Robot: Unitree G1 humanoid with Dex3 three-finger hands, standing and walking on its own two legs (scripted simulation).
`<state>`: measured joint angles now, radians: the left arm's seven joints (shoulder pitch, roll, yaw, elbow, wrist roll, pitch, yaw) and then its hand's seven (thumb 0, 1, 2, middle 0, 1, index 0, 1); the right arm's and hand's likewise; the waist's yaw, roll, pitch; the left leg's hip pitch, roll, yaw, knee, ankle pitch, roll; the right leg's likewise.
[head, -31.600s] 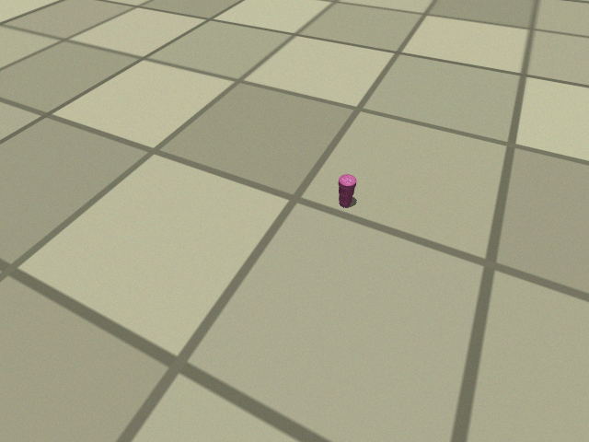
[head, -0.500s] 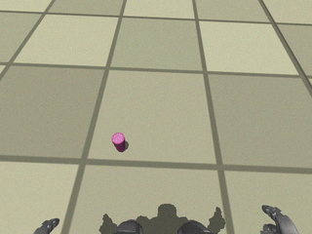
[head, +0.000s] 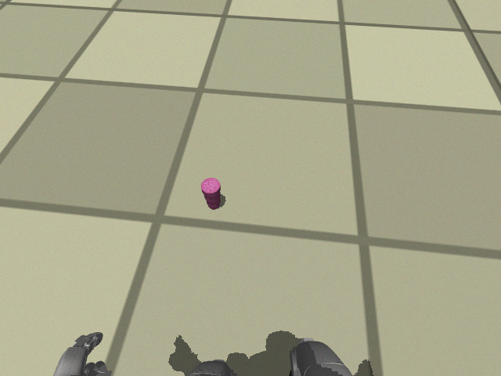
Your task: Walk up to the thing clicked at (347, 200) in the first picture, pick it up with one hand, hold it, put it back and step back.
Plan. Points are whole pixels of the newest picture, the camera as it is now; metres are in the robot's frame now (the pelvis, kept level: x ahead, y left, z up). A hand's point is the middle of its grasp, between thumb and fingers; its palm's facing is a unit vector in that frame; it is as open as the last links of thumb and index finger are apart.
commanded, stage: step back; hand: left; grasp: from the side
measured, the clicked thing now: (212, 195) +0.86 +0.19 -0.67
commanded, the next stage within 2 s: stand in 1.48 s
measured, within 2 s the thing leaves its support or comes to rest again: neither
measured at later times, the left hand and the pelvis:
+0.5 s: hand out of the picture -0.09 +0.25 -0.13, palm faces -0.01 -0.90 -0.43, open 7.4 cm; pelvis -0.16 -0.03 +0.01, yaw -1 degrees
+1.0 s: hand out of the picture -0.13 +0.24 -0.14, palm faces +0.03 -0.93 -0.36, open 7.4 cm; pelvis -0.19 -0.02 +0.01, yaw +1 degrees
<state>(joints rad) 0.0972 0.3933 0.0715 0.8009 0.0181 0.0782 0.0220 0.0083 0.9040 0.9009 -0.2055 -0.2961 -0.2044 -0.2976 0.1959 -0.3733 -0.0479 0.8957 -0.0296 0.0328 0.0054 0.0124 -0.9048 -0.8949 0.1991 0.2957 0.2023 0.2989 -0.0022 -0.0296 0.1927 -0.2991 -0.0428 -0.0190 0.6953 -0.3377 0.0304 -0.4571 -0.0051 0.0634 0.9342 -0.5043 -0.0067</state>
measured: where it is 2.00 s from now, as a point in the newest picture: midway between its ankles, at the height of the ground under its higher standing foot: outside the picture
